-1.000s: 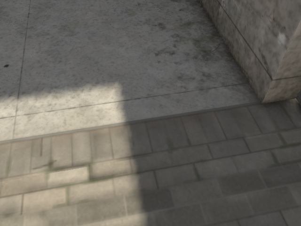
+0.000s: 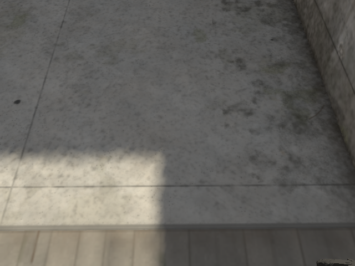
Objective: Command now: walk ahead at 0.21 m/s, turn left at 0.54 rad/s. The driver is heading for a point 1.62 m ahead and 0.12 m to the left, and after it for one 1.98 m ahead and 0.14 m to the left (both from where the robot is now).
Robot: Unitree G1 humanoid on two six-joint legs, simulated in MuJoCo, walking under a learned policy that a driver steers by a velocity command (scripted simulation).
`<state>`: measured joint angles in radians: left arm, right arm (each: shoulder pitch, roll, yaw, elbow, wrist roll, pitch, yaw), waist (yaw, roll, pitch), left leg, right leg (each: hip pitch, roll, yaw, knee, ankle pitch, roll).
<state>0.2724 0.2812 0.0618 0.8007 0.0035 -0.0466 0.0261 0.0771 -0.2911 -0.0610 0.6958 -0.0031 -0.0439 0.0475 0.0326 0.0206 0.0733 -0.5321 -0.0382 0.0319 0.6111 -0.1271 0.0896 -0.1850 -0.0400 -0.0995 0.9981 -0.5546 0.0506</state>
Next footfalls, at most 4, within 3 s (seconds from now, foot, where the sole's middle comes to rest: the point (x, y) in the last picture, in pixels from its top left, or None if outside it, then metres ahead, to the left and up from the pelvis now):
0.42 right None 0.22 -0.14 -0.75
0.76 left None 0.10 0.10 -0.75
2.98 left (130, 240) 0.49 0.22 -0.75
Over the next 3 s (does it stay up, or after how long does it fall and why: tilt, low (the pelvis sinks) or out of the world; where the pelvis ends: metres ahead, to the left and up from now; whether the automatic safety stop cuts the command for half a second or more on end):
stays up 0.37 0.07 0.00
